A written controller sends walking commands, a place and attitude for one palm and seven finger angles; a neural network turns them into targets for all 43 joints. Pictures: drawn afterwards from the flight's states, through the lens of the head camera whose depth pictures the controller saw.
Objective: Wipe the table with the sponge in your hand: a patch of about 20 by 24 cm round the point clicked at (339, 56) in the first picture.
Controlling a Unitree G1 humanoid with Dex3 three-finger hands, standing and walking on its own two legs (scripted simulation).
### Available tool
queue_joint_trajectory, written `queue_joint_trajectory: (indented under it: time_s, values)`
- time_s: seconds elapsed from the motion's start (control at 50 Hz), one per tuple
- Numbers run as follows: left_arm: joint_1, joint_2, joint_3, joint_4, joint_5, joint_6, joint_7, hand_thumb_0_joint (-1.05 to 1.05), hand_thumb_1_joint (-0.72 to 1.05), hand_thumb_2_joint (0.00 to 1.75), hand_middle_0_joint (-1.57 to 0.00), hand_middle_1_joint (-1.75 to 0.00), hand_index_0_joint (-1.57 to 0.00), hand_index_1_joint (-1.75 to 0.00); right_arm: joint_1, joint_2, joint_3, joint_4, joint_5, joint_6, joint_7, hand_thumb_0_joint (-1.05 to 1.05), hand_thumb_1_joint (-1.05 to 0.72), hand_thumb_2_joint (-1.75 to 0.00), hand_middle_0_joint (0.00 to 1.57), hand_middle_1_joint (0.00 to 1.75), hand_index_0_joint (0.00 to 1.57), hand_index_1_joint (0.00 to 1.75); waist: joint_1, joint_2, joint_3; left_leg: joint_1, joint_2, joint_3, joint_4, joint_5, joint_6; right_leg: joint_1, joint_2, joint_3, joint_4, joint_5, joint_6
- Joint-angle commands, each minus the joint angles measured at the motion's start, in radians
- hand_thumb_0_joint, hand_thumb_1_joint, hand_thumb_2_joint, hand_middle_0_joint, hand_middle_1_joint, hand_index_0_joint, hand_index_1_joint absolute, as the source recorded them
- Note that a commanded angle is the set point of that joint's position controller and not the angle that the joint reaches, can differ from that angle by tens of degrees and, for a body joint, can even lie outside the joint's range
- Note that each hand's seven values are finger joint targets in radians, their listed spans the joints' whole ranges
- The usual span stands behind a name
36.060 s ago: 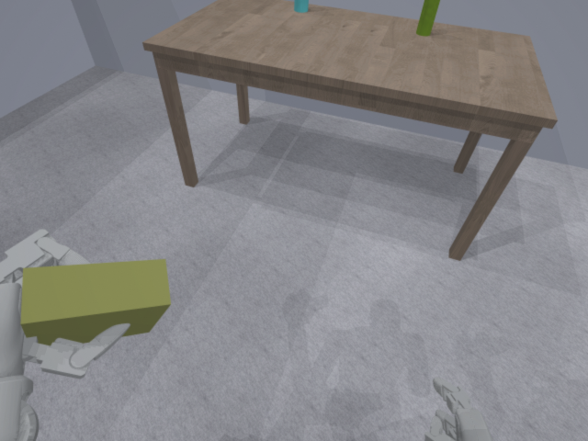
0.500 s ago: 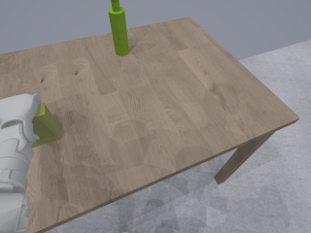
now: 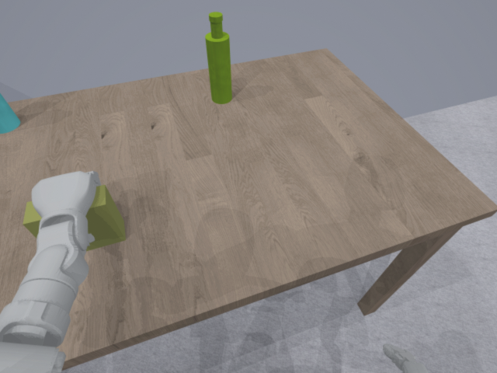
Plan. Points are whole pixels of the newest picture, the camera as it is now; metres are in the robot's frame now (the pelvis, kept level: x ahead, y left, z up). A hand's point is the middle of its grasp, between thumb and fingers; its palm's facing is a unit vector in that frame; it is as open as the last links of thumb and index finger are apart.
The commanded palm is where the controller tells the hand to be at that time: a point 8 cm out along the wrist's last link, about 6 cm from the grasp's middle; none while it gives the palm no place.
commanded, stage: wipe back along the first lane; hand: left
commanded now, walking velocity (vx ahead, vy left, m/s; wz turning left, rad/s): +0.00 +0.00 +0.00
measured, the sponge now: (84, 228) +0.35 +0.33 +0.00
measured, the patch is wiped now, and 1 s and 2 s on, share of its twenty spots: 1.00 1.00 1.00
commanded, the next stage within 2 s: lift the sponge slowly off the table in 0.84 s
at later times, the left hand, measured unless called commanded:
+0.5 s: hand (79, 243) +0.30 +0.30 +0.04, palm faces -0.03 -0.02 -1.00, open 9.0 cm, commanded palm +0.26 +0.28 +0.07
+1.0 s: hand (79, 270) +0.25 +0.28 +0.04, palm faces -0.02 -0.04 -1.00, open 9.0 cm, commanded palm +0.22 +0.27 +0.07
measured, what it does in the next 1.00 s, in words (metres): stands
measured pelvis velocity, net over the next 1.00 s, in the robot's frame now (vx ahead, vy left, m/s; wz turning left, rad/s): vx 0.01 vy -0.02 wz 0.00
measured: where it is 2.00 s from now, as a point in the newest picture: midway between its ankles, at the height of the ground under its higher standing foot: outside the picture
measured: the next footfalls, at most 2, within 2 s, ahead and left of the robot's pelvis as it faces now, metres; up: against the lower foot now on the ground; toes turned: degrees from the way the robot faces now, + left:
none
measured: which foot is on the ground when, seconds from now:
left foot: down 0.00-1.00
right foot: down 0.00-1.00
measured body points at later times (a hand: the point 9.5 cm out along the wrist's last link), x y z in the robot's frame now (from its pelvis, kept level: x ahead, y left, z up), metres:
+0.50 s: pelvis +0.01 -0.01 +0.00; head +0.02 -0.03 +0.45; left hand +0.29 +0.30 +0.09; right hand +0.20 -0.25 -0.10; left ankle +0.02 +0.12 -0.72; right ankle -0.03 -0.16 -0.72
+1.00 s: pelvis +0.01 -0.02 +0.01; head +0.01 -0.04 +0.46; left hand +0.25 +0.28 +0.09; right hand +0.22 -0.25 -0.09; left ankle +0.02 +0.12 -0.72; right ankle -0.03 -0.16 -0.72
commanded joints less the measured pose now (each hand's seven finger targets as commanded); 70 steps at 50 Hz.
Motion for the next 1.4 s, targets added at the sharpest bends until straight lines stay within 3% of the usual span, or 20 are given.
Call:
queue_joint_trajectory:
  time_s: [0.0, 0.12, 0.2, 0.22, 0.3, 0.32, 0.38, 0.48, 0.52, 0.54, 0.62, 0.66, 0.72, 0.76, 0.82, 0.9, 1.02, 1.06, 1.22, 1.38]
  values:
    - [-0.084, 0.119, 0.002, -0.08, -0.001, 0.009, -0.041, 0.0, 0.1, 1.3, -1.2, -1.6, -1.2, -1.6, -0.057, -0.152, -0.045, -0.127, 0.001, -0.039, -0.011, 0.0, -0.9, -0.9, 0.2, 0.3, 0.2, 0.3, -0.005, -0.043, -0.169, 0.242, -0.047, 0.005, -0.092, 0.199, 0.039, 0.002, 0.081, -0.052, -0.079, 0.212, -0.088]
    - [0.061, 0.123, 0.043, -0.174, -0.021, 0.011, -0.044, 0.0, 0.1, 1.3, -1.2, -1.6, -1.2, -1.6, -0.09, -0.15, -0.043, -0.145, -0.002, -0.046, -0.009, 0.0, -0.9, -0.9, 0.2, 0.3, 0.2, 0.3, 0.02, -0.048, -0.168, 0.252, -0.046, 0.004, -0.094, 0.258, 0.037, 0.05, 0.082, -0.052, -0.076, 0.28, -0.089]
    - [0.166, 0.058, 0.004, -0.266, -0.041, 0.025, -0.04, 0.0, 0.1, 1.3, -1.2, -1.6, -1.2, -1.6, -0.114, -0.142, -0.042, -0.163, -0.002, -0.058, -0.002, 0.0, -0.9, -0.9, 0.2, 0.3, 0.2, 0.3, 0.023, -0.051, -0.159, 0.26, -0.048, 0.011, -0.094, 0.274, 0.037, 0.068, 0.08, -0.055, -0.076, 0.312, -0.084]
    - [0.168, 0.102, 0.048, -0.272, -0.043, 0.03, -0.038, 0.0, 0.1, 1.3, -1.2, -1.6, -1.2, -1.6, -0.122, -0.147, -0.042, -0.157, -0.003, -0.059, -0.006, 0.0, -0.9, -0.9, 0.2, 0.3, 0.2, 0.3, 0.027, -0.066, -0.154, 0.258, -0.046, 0.008, -0.099, 0.272, 0.037, 0.078, 0.081, -0.05, -0.081, 0.312, -0.085]
    - [0.198, 0.063, 0.011, -0.313, -0.044, 0.05, -0.039, 0.0, 0.1, 1.3, -1.2, -1.6, -1.2, -1.6, -0.133, -0.143, -0.039, -0.157, -0.003, -0.068, -0.009, 0.0, -0.9, -0.9, 0.2, 0.3, 0.2, 0.3, 0.022, -0.069, -0.125, 0.259, -0.053, 0.016, -0.102, 0.26, 0.038, 0.08, 0.077, -0.055, -0.083, 0.317, -0.08]
    - [0.23, 0.098, 0.052, -0.33, -0.046, 0.05, -0.038, 0.0, 0.1, 1.3, -1.2, -1.6, -1.2, -1.6, -0.138, -0.147, -0.042, -0.156, -0.004, -0.071, -0.009, 0.0, -0.9, -0.9, 0.2, 0.3, 0.2, 0.3, 0.035, -0.064, -0.141, 0.267, -0.052, 0.012, -0.104, 0.277, 0.037, 0.099, 0.079, -0.049, -0.083, 0.333, -0.084]
    - [0.275, 0.03, -0.003, -0.374, -0.051, 0.052, -0.042, 0.0, 0.1, 1.3, -1.2, -1.6, -1.2, -1.6, -0.149, -0.137, -0.038, -0.162, -0.004, -0.079, -0.007, 0.0, -0.9, -0.9, 0.2, 0.3, 0.2, 0.3, 0.029, -0.077, -0.133, 0.277, -0.054, 0.017, -0.099, 0.285, 0.039, 0.097, 0.077, -0.053, -0.083, 0.354, -0.079]
    - [0.355, 0.011, -0.004, -0.43, -0.054, 0.053, -0.036, 0.0, 0.1, 1.3, -1.2, -1.6, -1.2, -1.6, -0.168, -0.131, -0.04, -0.167, -0.007, -0.09, -0.005, 0.0, -0.9, -0.9, 0.2, 0.3, 0.2, 0.3, 0.037, -0.077, -0.107, 0.28, -0.056, 0.02, -0.099, 0.286, 0.037, 0.1, 0.075, -0.051, -0.083, 0.364, -0.079]
    - [0.381, 0.063, 0.046, -0.446, -0.058, 0.058, -0.03, 0.0, 0.1, 1.3, -1.2, -1.6, -1.2, -1.6, -0.178, -0.136, -0.039, -0.167, -0.008, -0.093, -0.01, 0.0, -0.9, -0.9, 0.2, 0.3, 0.2, 0.3, 0.048, -0.086, -0.104, 0.27, -0.055, 0.015, -0.111, 0.265, 0.034, 0.113, 0.075, -0.044, -0.088, 0.343, -0.08]
    - [0.346, 0.007, -0.011, -0.461, -0.056, 0.06, -0.033, 0.0, 0.1, 1.3, -1.2, -1.6, -1.2, -1.6, -0.181, -0.131, -0.036, -0.17, -0.008, -0.093, -0.012, 0.0, -0.9, -0.9, 0.2, 0.3, 0.2, 0.3, 0.034, -0.099, -0.091, 0.274, -0.06, 0.019, -0.111, 0.249, 0.037, 0.1, 0.075, -0.048, -0.092, 0.331, -0.075]
    - [0.424, 0.057, 0.049, -0.476, -0.059, 0.063, -0.027, 0.0, 0.1, 1.3, -1.2, -1.6, -1.2, -1.6, -0.194, -0.133, -0.038, -0.168, -0.011, -0.1, -0.016, 0.0, -0.9, -0.9, 0.2, 0.3, 0.2, 0.3, 0.059, -0.087, -0.089, 0.275, -0.061, 0.024, -0.115, 0.245, 0.035, 0.124, 0.071, -0.036, -0.095, 0.342, -0.079]
    - [0.399, -0.002, -0.01, -0.492, -0.057, 0.063, -0.031, 0.0, 0.1, 1.3, -1.2, -1.6, -1.2, -1.6, -0.198, -0.124, -0.035, -0.174, -0.01, -0.103, -0.016, 0.0, -0.9, -0.9, 0.2, 0.3, 0.2, 0.3, 0.043, -0.103, -0.07, 0.275, -0.062, 0.028, -0.113, 0.231, 0.037, 0.107, 0.071, -0.041, -0.097, 0.327, -0.074]
    - [0.464, 0.055, 0.051, -0.503, -0.06, 0.063, -0.03, 0.0, 0.1, 1.3, -1.2, -1.6, -1.2, -1.6, -0.205, -0.13, -0.036, -0.171, -0.013, -0.109, -0.018, 0.0, -0.9, -0.9, 0.2, 0.3, 0.2, 0.3, 0.063, -0.103, -0.086, 0.278, -0.065, 0.027, -0.113, 0.239, 0.035, 0.136, 0.07, -0.027, -0.098, 0.355, -0.077]
    - [0.439, -0.006, -0.009, -0.522, -0.057, 0.065, -0.033, 0.0, 0.1, 1.3, -1.2, -1.6, -1.2, -1.6, -0.211, -0.12, -0.033, -0.175, -0.011, -0.112, -0.018, 0.0, -0.9, -0.9, 0.2, 0.3, 0.2, 0.3, 0.05, -0.087, -0.069, 0.282, -0.064, 0.032, -0.113, 0.232, 0.036, 0.115, 0.068, -0.035, -0.098, 0.335, -0.074]
    - [0.515, 0.04, 0.047, -0.533, -0.059, 0.064, -0.027, 0.0, 0.1, 1.3, -1.2, -1.6, -1.2, -1.6, -0.22, -0.124, -0.035, -0.176, -0.015, -0.117, -0.017, 0.0, -0.9, -0.9, 0.2, 0.3, 0.2, 0.3, 0.073, -0.093, -0.077, 0.281, -0.064, 0.026, -0.117, 0.233, 0.033, 0.134, 0.07, -0.026, -0.1, 0.34, -0.078]
    - [0.479, -0.011, -0.01, -0.55, -0.057, 0.07, -0.031, 0.0, 0.1, 1.3, -1.2, -1.6, -1.2, -1.6, -0.224, -0.118, -0.031, -0.178, -0.012, -0.12, -0.018, 0.0, -0.9, -0.9, 0.2, 0.3, 0.2, 0.3, 0.058, -0.092, -0.04, 0.278, -0.063, 0.029, -0.125, 0.206, 0.034, 0.106, 0.07, -0.034, -0.106, 0.288, -0.075]
    - [0.454, 0.083, 0.071, -0.588, -0.055, 0.069, -0.025, 0.0, 0.1, 1.3, -1.2, -1.6, -1.2, -1.6, -0.233, -0.123, -0.033, -0.171, -0.016, -0.128, -0.028, 0.0, -0.9, -0.9, 0.2, 0.3, 0.2, 0.3, 0.075, -0.079, -0.08, 0.3, -0.064, 0.02, -0.133, 0.21, 0.036, 0.139, 0.072, -0.02, -0.112, 0.285, -0.08]
    - [0.444, 0.046, 0.038, -0.593, -0.061, 0.069, -0.03, 0.0, 0.1, 1.3, -1.2, -1.6, -1.2, -1.6, -0.231, -0.115, -0.029, -0.174, -0.014, -0.133, -0.031, 0.0, -0.9, -0.9, 0.2, 0.3, 0.2, 0.3, 0.064, -0.088, -0.071, 0.303, -0.065, 0.025, -0.131, 0.216, 0.038, 0.137, 0.069, -0.029, -0.111, 0.297, -0.074]
    - [0.455, 0.119, 0.108, -0.68, -0.061, 0.054, -0.024, 0.0, 0.1, 1.3, -1.2, -1.6, -1.2, -1.6, -0.249, -0.115, -0.028, -0.176, -0.023, -0.143, -0.033, 0.0, -0.9, -0.9, 0.2, 0.3, 0.2, 0.3, 0.082, -0.02, -0.079, 0.331, -0.063, 0.018, -0.148, 0.242, 0.035, 0.163, 0.07, -0.02, -0.123, 0.304, -0.082]
    - [0.337, 0.094, 0.061, -0.727, -0.048, 0.053, -0.022, 0.0, 0.1, 1.3, -1.2, -1.6, -1.2, -1.6, -0.255, -0.107, -0.025, -0.165, -0.021, -0.157, -0.039, 0.0, -0.9, -0.9, 0.2, 0.3, 0.2, 0.3, 0.067, 0.0, -0.07, 0.373, -0.059, 0.003, -0.168, 0.226, 0.037, 0.134, 0.076, -0.036, -0.145, 0.223, -0.084]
